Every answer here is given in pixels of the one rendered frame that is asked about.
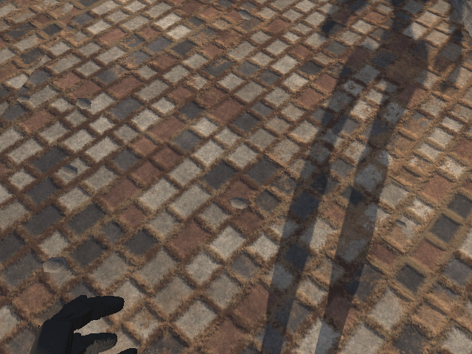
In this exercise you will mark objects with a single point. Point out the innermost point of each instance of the robot left hand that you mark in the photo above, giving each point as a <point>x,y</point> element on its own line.
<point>56,335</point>

